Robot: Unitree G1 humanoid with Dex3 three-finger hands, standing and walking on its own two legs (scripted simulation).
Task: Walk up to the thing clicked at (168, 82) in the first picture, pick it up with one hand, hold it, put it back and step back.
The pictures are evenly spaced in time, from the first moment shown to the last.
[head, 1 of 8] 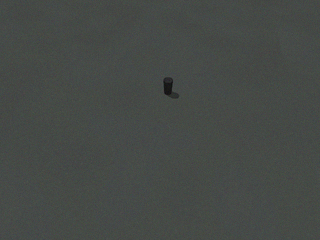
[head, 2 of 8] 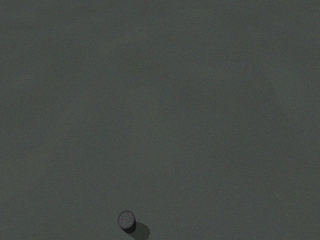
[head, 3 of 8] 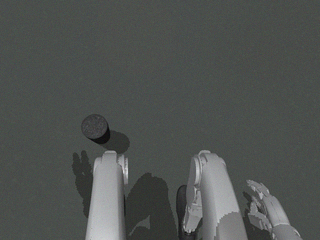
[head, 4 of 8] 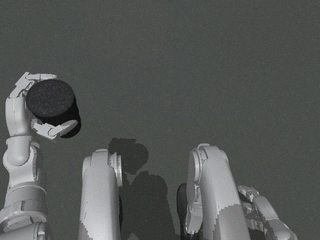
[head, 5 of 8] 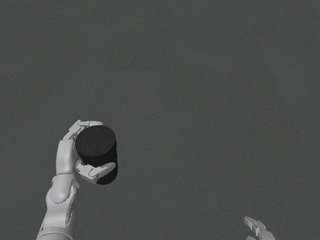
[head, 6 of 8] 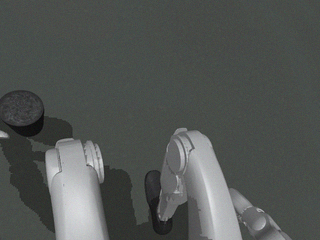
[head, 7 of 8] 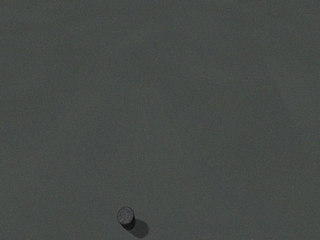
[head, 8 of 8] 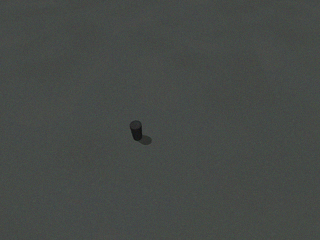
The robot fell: no
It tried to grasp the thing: yes
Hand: left
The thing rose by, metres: 0.69
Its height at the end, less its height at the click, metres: +0.00
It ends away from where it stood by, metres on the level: 0.02
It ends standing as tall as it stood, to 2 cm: yes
